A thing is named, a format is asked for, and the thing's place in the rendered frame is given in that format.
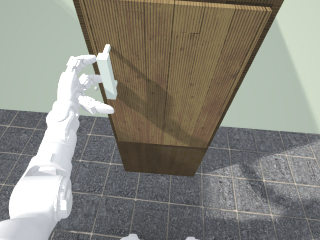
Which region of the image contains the robot left upper arm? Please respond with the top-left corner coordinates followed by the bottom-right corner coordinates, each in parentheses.
top-left (0, 175), bottom-right (73, 240)

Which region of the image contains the handle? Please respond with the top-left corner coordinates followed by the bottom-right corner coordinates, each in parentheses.
top-left (96, 44), bottom-right (118, 100)

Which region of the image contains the left robot forearm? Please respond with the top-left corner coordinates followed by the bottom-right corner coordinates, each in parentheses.
top-left (9, 99), bottom-right (80, 218)

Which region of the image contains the robot left shin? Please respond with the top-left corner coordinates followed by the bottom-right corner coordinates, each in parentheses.
top-left (128, 233), bottom-right (138, 238)

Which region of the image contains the left robot hand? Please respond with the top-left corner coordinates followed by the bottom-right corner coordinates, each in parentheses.
top-left (57, 54), bottom-right (115, 115)

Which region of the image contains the cupboard door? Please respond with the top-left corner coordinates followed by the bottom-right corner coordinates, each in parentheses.
top-left (79, 0), bottom-right (272, 148)

